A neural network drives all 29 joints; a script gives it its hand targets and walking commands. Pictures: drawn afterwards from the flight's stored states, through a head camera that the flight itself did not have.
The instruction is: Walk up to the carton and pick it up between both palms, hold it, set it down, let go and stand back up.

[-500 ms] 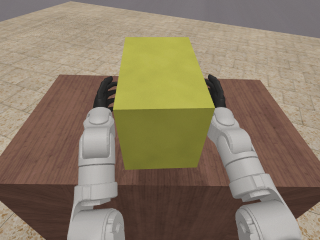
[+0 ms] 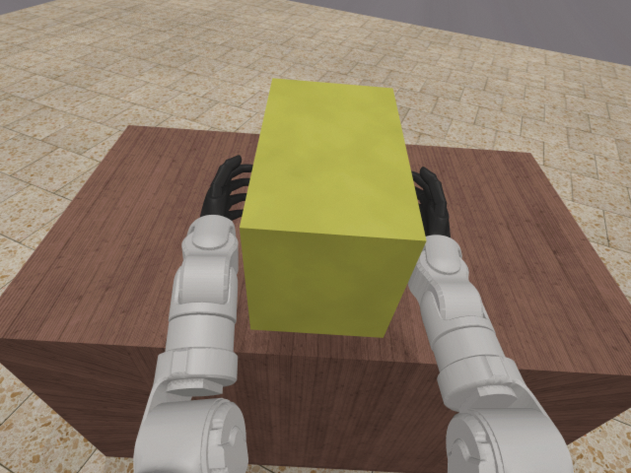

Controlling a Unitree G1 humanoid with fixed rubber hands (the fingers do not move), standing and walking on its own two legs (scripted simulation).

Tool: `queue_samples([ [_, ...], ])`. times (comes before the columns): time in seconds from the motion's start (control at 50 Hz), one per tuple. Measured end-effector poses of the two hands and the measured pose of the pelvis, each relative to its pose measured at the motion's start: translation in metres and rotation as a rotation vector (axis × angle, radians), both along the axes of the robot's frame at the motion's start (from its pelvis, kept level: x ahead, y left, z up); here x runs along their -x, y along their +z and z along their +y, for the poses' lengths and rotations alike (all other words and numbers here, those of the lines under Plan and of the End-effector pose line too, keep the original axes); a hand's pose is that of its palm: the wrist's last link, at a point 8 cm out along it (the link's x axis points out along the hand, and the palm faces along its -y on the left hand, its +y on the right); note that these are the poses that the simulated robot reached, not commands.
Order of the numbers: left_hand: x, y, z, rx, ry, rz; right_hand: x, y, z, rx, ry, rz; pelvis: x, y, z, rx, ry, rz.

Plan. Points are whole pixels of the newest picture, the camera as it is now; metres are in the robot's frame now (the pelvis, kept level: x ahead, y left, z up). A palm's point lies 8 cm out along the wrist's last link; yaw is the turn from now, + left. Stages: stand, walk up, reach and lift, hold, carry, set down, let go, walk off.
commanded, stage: set down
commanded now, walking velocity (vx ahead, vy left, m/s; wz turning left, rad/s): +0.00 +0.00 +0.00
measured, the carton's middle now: (325, 202) +0.43 +0.01 +0.13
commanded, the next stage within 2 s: none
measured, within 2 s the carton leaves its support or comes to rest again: neither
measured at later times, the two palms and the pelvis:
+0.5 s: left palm (228, 216) +0.41 +0.14 +0.12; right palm (428, 227) +0.39 -0.13 +0.13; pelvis +0.03 +0.01 +0.00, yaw +0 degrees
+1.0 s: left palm (236, 224) +0.42 +0.13 +0.09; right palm (425, 238) +0.40 -0.13 +0.10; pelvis +0.03 +0.01 +0.00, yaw -1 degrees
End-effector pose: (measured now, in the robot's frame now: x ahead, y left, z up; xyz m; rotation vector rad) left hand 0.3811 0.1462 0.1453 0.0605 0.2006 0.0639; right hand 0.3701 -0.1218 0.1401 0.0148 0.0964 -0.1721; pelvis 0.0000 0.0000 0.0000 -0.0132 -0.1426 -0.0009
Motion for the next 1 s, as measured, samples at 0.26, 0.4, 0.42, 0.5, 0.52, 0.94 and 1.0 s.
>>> queue_samples([
  [0.26, -0.017, -0.025, -0.007, 0.003, -0.009, 0.0, -0.014, -0.017, -0.007, 0.001, -0.011, -0.012, -0.019, 0.001, 0.0, 0.013, 0.003, 0.052],
  [0.4, -0.025, -0.02, -0.009, 0.005, -0.017, -0.006, -0.021, -0.011, -0.008, 0.005, -0.018, -0.019, -0.026, 0.001, 0.002, 0.015, -0.001, 0.053],
  [0.42, -0.026, -0.02, -0.009, 0.004, -0.018, -0.007, -0.022, -0.01, -0.008, 0.005, -0.018, -0.02, -0.026, 0.001, 0.003, 0.015, -0.001, 0.052],
  [0.5, -0.028, -0.023, -0.006, 0.004, -0.022, 0.007, -0.023, -0.014, -0.006, 0.014, -0.02, -0.007, -0.027, 0.001, 0.005, 0.015, -0.002, 0.046],
  [0.52, -0.028, -0.025, -0.005, 0.003, -0.024, 0.014, -0.023, -0.016, -0.005, 0.014, -0.021, 0.001, -0.027, 0.001, 0.006, 0.015, -0.002, 0.046],
  [0.94, -0.041, -0.051, -0.01, 0.005, -0.054, 0.06, -0.027, -0.039, -0.008, -0.001, -0.058, 0.041, -0.028, 0.001, 0.011, 0.02, -0.012, 0.108],
  [1.0, -0.043, -0.054, -0.012, 0.013, -0.059, 0.081, -0.029, -0.041, -0.011, -0.002, -0.063, 0.06, -0.028, 0.002, 0.01, 0.017, -0.015, 0.107],
])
